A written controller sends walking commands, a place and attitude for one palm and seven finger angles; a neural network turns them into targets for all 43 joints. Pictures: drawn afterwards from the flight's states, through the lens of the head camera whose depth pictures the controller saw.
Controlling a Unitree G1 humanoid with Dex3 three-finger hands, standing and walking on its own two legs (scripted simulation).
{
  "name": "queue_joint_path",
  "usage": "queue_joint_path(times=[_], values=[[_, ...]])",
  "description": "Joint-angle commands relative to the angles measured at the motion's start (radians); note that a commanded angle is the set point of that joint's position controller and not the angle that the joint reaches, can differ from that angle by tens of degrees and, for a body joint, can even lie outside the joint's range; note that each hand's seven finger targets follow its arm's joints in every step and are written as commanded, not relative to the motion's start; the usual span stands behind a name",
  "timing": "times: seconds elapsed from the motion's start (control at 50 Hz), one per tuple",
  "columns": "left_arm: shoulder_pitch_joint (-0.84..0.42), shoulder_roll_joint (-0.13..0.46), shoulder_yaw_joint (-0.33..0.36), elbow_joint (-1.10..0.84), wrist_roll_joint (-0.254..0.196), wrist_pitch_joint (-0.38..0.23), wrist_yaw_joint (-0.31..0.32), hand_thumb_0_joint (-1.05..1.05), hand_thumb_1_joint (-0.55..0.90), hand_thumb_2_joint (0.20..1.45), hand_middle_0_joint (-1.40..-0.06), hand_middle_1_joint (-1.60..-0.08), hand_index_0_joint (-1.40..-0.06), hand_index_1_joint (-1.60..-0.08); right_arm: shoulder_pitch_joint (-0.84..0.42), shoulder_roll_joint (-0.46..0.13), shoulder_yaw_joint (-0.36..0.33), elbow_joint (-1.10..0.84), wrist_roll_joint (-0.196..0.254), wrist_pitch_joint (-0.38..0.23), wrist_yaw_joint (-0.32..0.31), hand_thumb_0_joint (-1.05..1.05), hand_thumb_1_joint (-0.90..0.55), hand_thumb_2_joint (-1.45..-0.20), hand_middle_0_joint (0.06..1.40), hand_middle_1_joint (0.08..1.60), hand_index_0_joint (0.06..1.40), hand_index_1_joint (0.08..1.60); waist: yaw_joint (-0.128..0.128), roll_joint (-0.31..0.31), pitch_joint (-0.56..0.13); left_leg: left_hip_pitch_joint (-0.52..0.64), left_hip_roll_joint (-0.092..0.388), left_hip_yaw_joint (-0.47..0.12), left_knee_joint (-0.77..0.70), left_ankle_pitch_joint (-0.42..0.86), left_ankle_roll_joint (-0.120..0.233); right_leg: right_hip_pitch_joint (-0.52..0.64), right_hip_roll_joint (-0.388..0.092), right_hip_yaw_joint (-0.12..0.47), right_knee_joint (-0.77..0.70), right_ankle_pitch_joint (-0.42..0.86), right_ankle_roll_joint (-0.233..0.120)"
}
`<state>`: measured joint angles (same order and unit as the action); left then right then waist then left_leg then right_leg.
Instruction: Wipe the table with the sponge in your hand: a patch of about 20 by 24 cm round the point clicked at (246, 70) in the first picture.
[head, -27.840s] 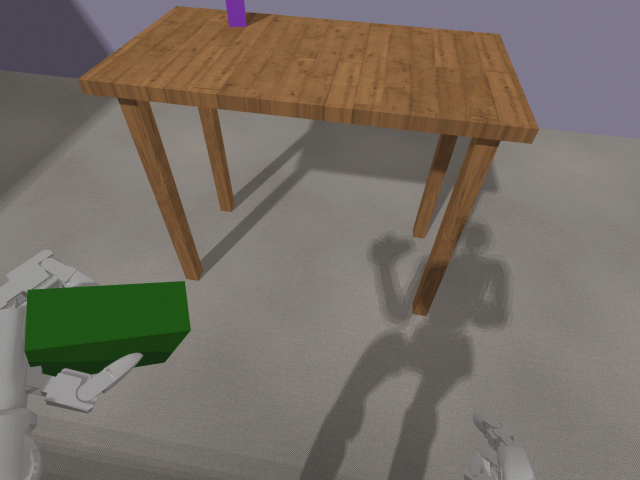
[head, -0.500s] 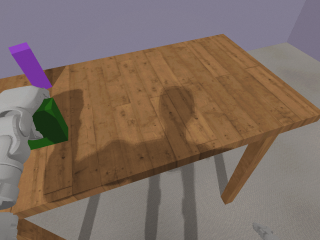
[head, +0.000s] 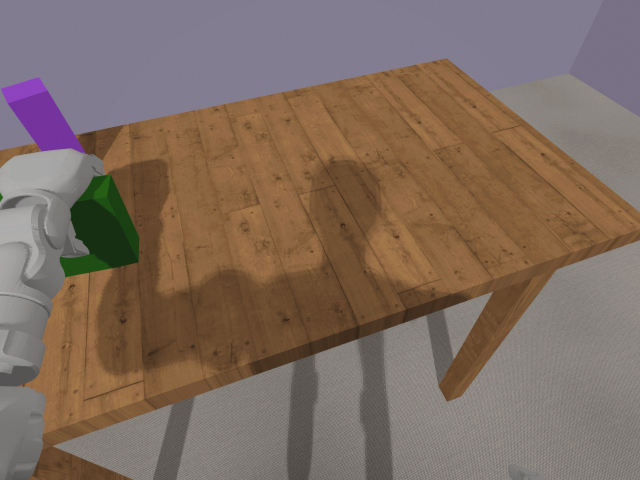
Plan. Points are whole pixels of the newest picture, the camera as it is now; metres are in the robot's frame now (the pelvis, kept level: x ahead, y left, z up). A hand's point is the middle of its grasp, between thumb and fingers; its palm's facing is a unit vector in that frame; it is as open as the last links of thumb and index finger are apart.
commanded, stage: slide across to the middle lane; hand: left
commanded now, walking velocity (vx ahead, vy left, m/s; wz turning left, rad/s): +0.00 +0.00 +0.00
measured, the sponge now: (79, 240) +0.38 +0.35 +0.09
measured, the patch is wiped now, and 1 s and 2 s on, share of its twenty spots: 0.40 0.50 0.70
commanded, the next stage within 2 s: wipe back along the middle lane in 0.46 s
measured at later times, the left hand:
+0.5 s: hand (130, 200) +0.41 +0.28 +0.14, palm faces -0.02 -0.01 -1.00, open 9.4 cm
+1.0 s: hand (135, 222) +0.37 +0.26 +0.14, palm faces +0.01 -0.02 -1.00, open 9.4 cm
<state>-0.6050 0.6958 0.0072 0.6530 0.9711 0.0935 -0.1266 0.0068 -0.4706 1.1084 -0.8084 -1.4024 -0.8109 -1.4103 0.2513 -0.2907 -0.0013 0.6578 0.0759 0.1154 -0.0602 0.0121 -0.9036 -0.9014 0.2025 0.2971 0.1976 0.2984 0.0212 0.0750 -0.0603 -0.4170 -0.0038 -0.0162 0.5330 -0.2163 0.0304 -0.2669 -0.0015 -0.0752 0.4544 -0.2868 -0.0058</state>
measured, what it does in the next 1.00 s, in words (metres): stands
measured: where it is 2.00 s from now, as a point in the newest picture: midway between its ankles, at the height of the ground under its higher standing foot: outside the picture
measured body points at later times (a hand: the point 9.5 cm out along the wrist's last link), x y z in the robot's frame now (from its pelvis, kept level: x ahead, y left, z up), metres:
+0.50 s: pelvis +0.02 -0.01 +0.00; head +0.04 -0.03 +0.45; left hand +0.41 +0.27 +0.19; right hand +0.21 -0.23 -0.10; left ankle +0.03 +0.10 -0.74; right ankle -0.04 -0.12 -0.74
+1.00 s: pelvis +0.02 -0.02 +0.00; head +0.02 -0.06 +0.45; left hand +0.37 +0.25 +0.19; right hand +0.20 -0.26 -0.11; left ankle +0.03 +0.10 -0.74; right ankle -0.04 -0.12 -0.74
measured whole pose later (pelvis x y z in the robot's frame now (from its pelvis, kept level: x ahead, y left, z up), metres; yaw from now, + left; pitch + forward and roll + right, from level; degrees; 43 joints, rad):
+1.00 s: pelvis +0.02 -0.02 +0.00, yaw -1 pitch +3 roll +0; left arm -0.38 0.54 -0.10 0.27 0.93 0.37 -0.09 0.01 -0.46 1.11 -0.79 -1.43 -0.79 -1.44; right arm 0.13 -0.29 0.03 0.65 0.07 0.11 -0.04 0.01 -0.90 -0.90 0.20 0.30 0.20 0.30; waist 0.05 0.10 -0.07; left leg -0.31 0.00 0.00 0.48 -0.23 0.00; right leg -0.19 0.01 -0.06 0.45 -0.32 -0.02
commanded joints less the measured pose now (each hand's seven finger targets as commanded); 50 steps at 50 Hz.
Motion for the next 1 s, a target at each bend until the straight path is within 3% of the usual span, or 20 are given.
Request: queue_joint_path(times=[0.0, 0.04, 0.12, 0.16, 0.2, 0.24, 0.32, 0.34, 0.42, 0.52, 0.54, 0.62, 0.64, 0.68, 0.74, 0.78, 0.84, 0.86, 0.94, 0.98], values=[[-0.335, 0.130, -0.004, -0.214, -0.014, 0.014, 0.053, 0.000, 0.100, 1.300, -1.200, -1.600, -1.200, -1.600, -0.092, -0.127, -0.045, -0.131, 0.007, -0.056, 0.000, 0.000, -0.900, -0.900, 0.200, 0.300, 0.200, 0.300, -0.012, 0.002, -0.245, 0.307, -0.022, -0.049, -0.055, 0.214, 0.029, -0.066, 0.042, 0.017, -0.067, 0.166, -0.077], [-0.344, 0.166, 0.037, -0.208, -0.024, 0.045, 0.070, 0.000, 0.100, 1.300, -1.200, -1.600, -1.200, -1.600, -0.113, -0.131, -0.040, -0.127, 0.009, -0.062, -0.001, 0.000, -0.900, -0.900, 0.200, 0.300, 0.200, 0.300, 0.001, -0.028, -0.244, 0.292, -0.023, -0.049, -0.069, 0.206, 0.028, -0.041, 0.042, 0.022, -0.075, 0.173, -0.080], [-0.417, 0.164, 0.016, -0.267, 0.009, 0.110, 0.100, 0.000, 0.100, 1.300, -1.200, -1.600, -1.200, -1.600, -0.137, -0.125, -0.035, -0.123, 0.007, -0.074, 0.009, 0.000, -0.900, -0.900, 0.200, 0.300, 0.200, 0.300, 0.012, 0.024, -0.298, 0.316, -0.029, -0.046, -0.077, 0.238, 0.016, -0.006, 0.043, 0.015, -0.062, 0.181, -0.082], [-0.420, 0.171, 0.028, -0.300, 0.008, 0.133, 0.107, 0.000, 0.100, 1.300, -1.200, -1.600, -1.200, -1.600, -0.151, -0.123, -0.032, -0.127, 0.002, -0.084, 0.009, 0.000, -0.900, -0.900, 0.200, 0.300, 0.200, 0.300, 0.020, 0.011, -0.332, 0.335, -0.031, -0.044, -0.069, 0.298, 0.017, 0.030, 0.043, 0.017, -0.060, 0.232, -0.085], [-0.427, 0.135, 0.002, -0.310, 0.004, 0.161, 0.106, 0.000, 0.100, 1.300, -1.200, -1.600, -1.200, -1.600, -0.169, -0.116, -0.027, -0.129, 0.004, -0.088, 0.013, 0.000, -0.900, -0.900, 0.200, 0.300, 0.200, 0.300, 0.018, 0.001, -0.317, 0.336, -0.028, -0.037, -0.070, 0.300, 0.015, 0.028, 0.041, 0.014, -0.061, 0.237, -0.081], [-0.427, 0.157, 0.023, -0.305, 0.004, 0.186, 0.105, 0.000, 0.100, 1.300, -1.200, -1.600, -1.200, -1.600, -0.188, -0.118, -0.019, -0.131, 0.003, -0.090, 0.011, 0.000, -0.900, -0.900, 0.200, 0.300, 0.200, 0.300, 0.027, 0.003, -0.315, 0.332, -0.031, -0.039, -0.080, 0.309, 0.012, 0.041, 0.044, 0.014, -0.064, 0.244, -0.085], [-0.421, 0.113, -0.015, -0.321, 0.017, 0.216, 0.098, 0.000, 0.100, 1.300, -1.200, -1.600, -1.200, -1.600, -0.197, -0.109, -0.015, -0.135, 0.000, -0.089, 0.015, 0.000, -0.900, -0.900, 0.200, 0.300, 0.200, 0.300, 0.024, -0.013, -0.337, 0.341, -0.033, -0.023, -0.066, 0.352, 0.013, 0.065, 0.037, 0.013, -0.053, 0.307, -0.077], [-0.416, 0.141, 0.018, -0.318, 0.013, 0.220, 0.095, 0.000, 0.100, 1.300, -1.200, -1.600, -1.200, -1.600, -0.206, -0.110, -0.014, -0.135, -0.002, -0.092, 0.013, 0.000, -0.900, -0.900, 0.200, 0.300, 0.200, 0.300, 0.029, -0.018, -0.329, 0.339, -0.031, -0.024, -0.067, 0.365, 0.015, 0.071, 0.039, 0.016, -0.056, 0.327, -0.081], [-0.432, 0.070, -0.053, -0.330, 0.014, 0.235, 0.075, 0.000, 0.100, 1.300, -1.200, -1.600, -1.200, -1.600, -0.209, -0.102, -0.009, -0.136, 0.001, -0.088, 0.014, 0.000, -0.900, -0.900, 0.200, 0.300, 0.200, 0.300, 0.012, -0.018, -0.319, 0.347, -0.036, -0.015, -0.058, 0.374, 0.016, 0.062, 0.035, 0.011, -0.051, 0.353, -0.073], [-0.434, 0.069, -0.053, -0.361, 0.010, 0.241, 0.058, 0.000, 0.100, 1.300, -1.200, -1.600, -1.200, -1.600, -0.206, -0.103, -0.010, -0.135, -0.003, -0.088, 0.007, 0.000, -0.900, -0.900, 0.200, 0.300, 0.200, 0.300, 0.007, -0.046, -0.343, 0.361, -0.043, -0.002, -0.032, 0.426, 0.024, 0.091, 0.029, 0.020, -0.040, 0.460, -0.069], [-0.420, 0.107, -0.019, -0.362, 0.008, 0.245, 0.055, 0.000, 0.100, 1.300, -1.200, -1.600, -1.200, -1.600, -0.215, -0.107, -0.008, -0.135, -0.003, -0.088, 0.006, 0.000, -0.900, -0.900, 0.200, 0.300, 0.200, 0.300, 0.017, -0.036, -0.340, 0.352, -0.046, -0.003, -0.032, 0.431, 0.024, 0.106, 0.030, 0.027, -0.042, 0.478, -0.074], [-0.304, 0.085, -0.015, -0.374, 0.003, 0.246, 0.044, 0.000, 0.100, 1.300, -1.200, -1.600, -1.200, -1.600, -0.217, -0.107, -0.011, -0.142, -0.006, -0.076, 0.012, 0.000, -0.900, -0.900, 0.200, 0.300, 0.200, 0.300, 0.031, -0.051, -0.337, 0.332, -0.046, 0.009, -0.029, 0.455, 0.025, 0.135, 0.024, 0.023, -0.029, 0.526, -0.065], [-0.263, 0.123, 0.026, -0.379, -0.001, 0.248, 0.043, 0.000, 0.100, 1.300, -1.200, -1.600, -1.200, -1.600, -0.228, -0.112, -0.010, -0.146, -0.007, -0.074, 0.013, 0.000, -0.900, -0.900, 0.200, 0.300, 0.200, 0.300, 0.041, -0.060, -0.338, 0.323, -0.046, 0.008, -0.030, 0.456, 0.026, 0.150, 0.025, 0.029, -0.029, 0.540, -0.068], [-0.240, 0.055, -0.027, -0.410, -0.008, 0.250, 0.035, 0.000, 0.100, 1.300, -1.200, -1.600, -1.200, -1.600, -0.230, -0.102, -0.009, -0.155, -0.003, -0.069, 0.017, 0.000, -0.900, -0.900, 0.200, 0.300, 0.200, 0.300, 0.029, -0.065, -0.310, 0.320, -0.044, 0.010, -0.031, 0.449, 0.027, 0.125, 0.024, 0.020, -0.028, 0.523, -0.061], [-0.158, 0.091, 0.018, -0.448, -0.018, 0.259, 0.036, 0.000, 0.100, 1.300, -1.200, -1.600, -1.200, -1.600, -0.253, -0.109, -0.010, -0.167, -0.003, -0.064, 0.021, 0.000, -0.900, -0.900, 0.200, 0.300, 0.200, 0.300, 0.047, -0.057, -0.308, 0.311, -0.044, 0.011, -0.033, 0.433, 0.027, 0.138, 0.026, 0.029, -0.030, 0.516, -0.064], [-0.131, 0.037, -0.022, -0.462, -0.027, 0.265, 0.036, 0.000, 0.100, 1.300, -1.200, -1.600, -1.200, -1.600, -0.249, -0.103, -0.012, -0.170, 0.000, -0.062, 0.022, 0.000, -0.900, -0.900, 0.200, 0.300, 0.200, 0.300, 0.038, -0.078, -0.291, 0.303, -0.045, 0.016, -0.035, 0.400, 0.027, 0.121, 0.024, 0.024, -0.030, 0.489, -0.056], [-0.075, 0.076, 0.023, -0.466, -0.040, 0.278, 0.041, 0.000, 0.100, 1.300, -1.200, -1.600, -1.200, -1.600, -0.274, -0.111, -0.010, -0.170, 0.000, -0.060, 0.017, 0.000, -0.900, -0.900, 0.200, 0.300, 0.200, 0.300, 0.053, -0.089, -0.271, 0.284, -0.047, 0.020, -0.040, 0.361, 0.028, 0.131, 0.023, 0.038, -0.036, 0.482, -0.059], [-0.086, 0.042, -0.012, -0.471, -0.040, 0.280, 0.041, 0.000, 0.100, 1.300, -1.200, -1.600, -1.200, -1.600, -0.265, -0.107, -0.010, -0.168, 0.000, -0.059, 0.016, 0.000, -0.900, -0.900, 0.200, 0.300, 0.200, 0.300, 0.040, -0.106, -0.266, 0.279, -0.050, 0.026, -0.038, 0.352, 0.029, 0.128, 0.022, 0.032, -0.035, 0.485, -0.053], [-0.004, 0.075, 0.030, -0.508, -0.046, 0.289, 0.043, 0.000, 0.100, 1.300, -1.200, -1.600, -1.200, -1.600, -0.298, -0.108, -0.008, -0.175, 0.002, -0.060, 0.018, 0.000, -0.900, -0.900, 0.200, 0.300, 0.200, 0.300, 0.060, -0.099, -0.256, 0.274, -0.047, 0.024, -0.041, 0.329, 0.025, 0.131, 0.022, 0.043, -0.033, 0.462, -0.054], [0.034, 0.013, -0.015, -0.538, -0.053, 0.291, 0.042, 0.000, 0.100, 1.300, -1.200, -1.600, -1.200, -1.600, -0.293, -0.098, -0.008, -0.181, 0.004, -0.060, 0.021, 0.000, -0.900, -0.900, 0.200, 0.300, 0.200, 0.300, 0.052, -0.098, -0.249, 0.277, -0.045, 0.026, -0.041, 0.333, 0.025, 0.117, 0.022, 0.031, -0.031, 0.452, -0.048]])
